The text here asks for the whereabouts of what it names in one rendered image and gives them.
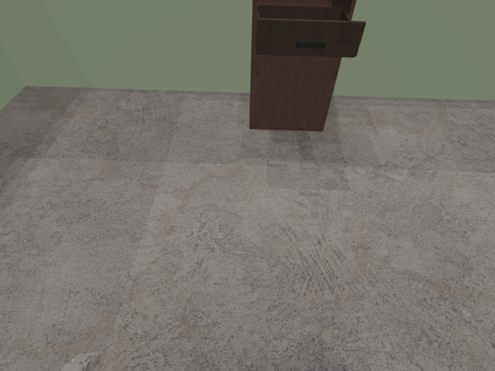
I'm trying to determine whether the drawer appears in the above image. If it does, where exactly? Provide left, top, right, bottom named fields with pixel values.
left=256, top=5, right=366, bottom=58

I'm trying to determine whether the cabinet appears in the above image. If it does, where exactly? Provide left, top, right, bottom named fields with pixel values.
left=249, top=0, right=357, bottom=131

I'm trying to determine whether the handle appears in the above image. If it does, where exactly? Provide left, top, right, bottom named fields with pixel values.
left=295, top=37, right=326, bottom=49

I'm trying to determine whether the robot left hand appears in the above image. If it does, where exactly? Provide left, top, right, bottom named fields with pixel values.
left=60, top=352, right=101, bottom=371

